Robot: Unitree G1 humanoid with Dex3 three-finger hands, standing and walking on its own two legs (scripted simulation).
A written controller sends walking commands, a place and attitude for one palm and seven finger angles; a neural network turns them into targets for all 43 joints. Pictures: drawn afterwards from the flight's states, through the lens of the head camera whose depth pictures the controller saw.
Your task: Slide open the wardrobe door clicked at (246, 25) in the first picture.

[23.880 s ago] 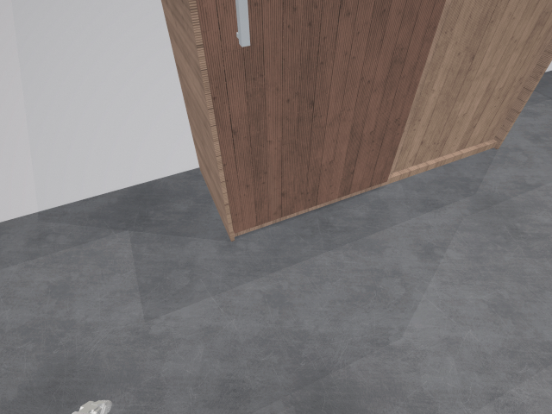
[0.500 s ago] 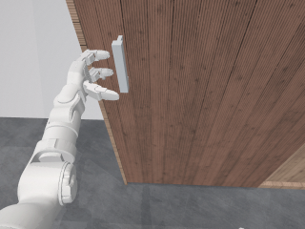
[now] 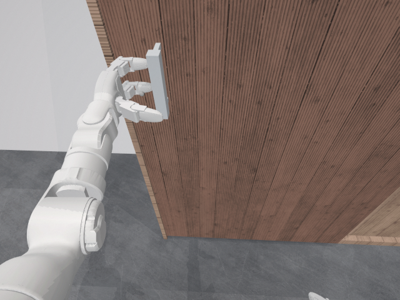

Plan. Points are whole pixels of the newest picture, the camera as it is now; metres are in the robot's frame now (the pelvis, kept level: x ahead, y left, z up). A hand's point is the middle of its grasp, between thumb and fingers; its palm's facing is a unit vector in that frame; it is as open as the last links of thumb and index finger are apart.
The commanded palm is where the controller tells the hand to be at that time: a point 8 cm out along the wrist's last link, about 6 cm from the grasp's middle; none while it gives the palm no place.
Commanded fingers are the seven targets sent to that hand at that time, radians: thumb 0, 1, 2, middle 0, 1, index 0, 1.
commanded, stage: feel for the door with the fingertips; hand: left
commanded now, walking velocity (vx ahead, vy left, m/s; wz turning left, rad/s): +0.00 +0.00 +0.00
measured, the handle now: (160, 82) +0.51 +0.09 +0.19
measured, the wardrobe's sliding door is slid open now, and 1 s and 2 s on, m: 0.00 0.00 0.00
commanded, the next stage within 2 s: slide the fingers in behind the handle in 0.08 s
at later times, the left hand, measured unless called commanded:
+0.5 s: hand (142, 93) +0.46 +0.12 +0.19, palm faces -0.06 -1.00 -0.01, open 13.9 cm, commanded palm +0.44 +0.17 +0.19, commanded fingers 0.00 -0.50 0.30 -0.30 -1.20 -0.30 -1.20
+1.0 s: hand (154, 96) +0.45 +0.10 +0.19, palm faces -0.07 -1.00 -0.01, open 14.0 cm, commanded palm +0.43 +0.15 +0.19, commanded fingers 0.00 -0.50 0.30 -0.30 -1.20 -0.30 -1.20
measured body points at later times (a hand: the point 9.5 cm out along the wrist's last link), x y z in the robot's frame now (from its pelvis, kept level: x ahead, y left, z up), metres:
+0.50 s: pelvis +0.00 +0.01 +0.00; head +0.01 -0.01 +0.45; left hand +0.46 +0.17 +0.20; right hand +0.06 -0.25 -0.12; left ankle +0.01 +0.12 -0.74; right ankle +0.00 -0.10 -0.74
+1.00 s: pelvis +0.00 +0.00 +0.00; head +0.00 -0.01 +0.45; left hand +0.45 +0.15 +0.20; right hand +0.10 -0.25 -0.12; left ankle +0.01 +0.12 -0.74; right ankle +0.00 -0.10 -0.74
